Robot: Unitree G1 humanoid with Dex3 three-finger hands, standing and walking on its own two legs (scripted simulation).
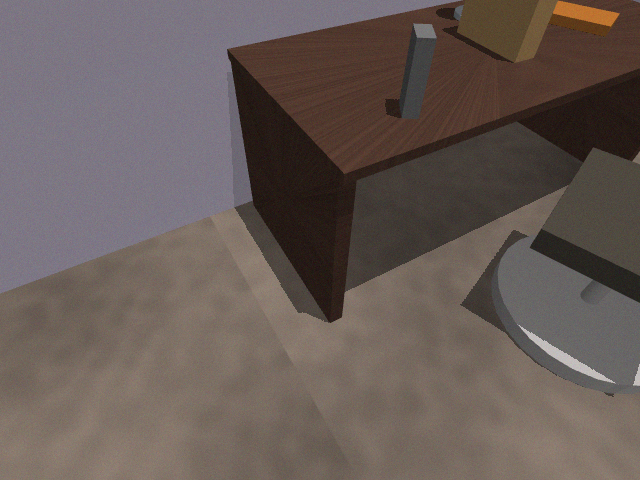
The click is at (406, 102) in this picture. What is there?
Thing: carton on end
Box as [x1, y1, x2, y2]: [399, 24, 436, 118]
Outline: 431,24 413,24 399,99 402,118 418,118 436,40
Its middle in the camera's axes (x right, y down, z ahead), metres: +0.24 -0.42 +0.97
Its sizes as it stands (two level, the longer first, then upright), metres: 0.084 0.045 0.203
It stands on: a support 0.70 m high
